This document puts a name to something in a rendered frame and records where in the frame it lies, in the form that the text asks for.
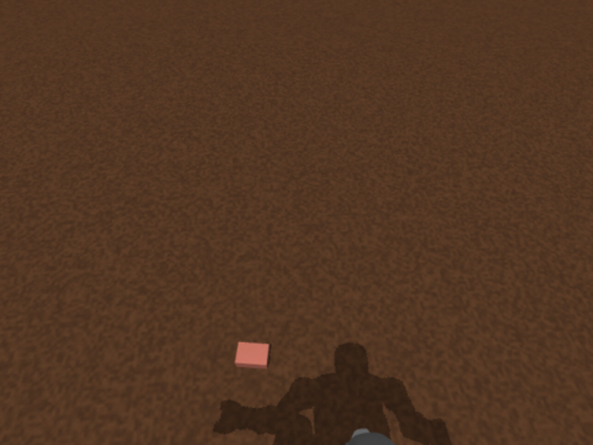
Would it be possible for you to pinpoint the small box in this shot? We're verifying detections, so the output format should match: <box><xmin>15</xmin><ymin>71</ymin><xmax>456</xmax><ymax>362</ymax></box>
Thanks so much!
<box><xmin>235</xmin><ymin>342</ymin><xmax>270</xmax><ymax>369</ymax></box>

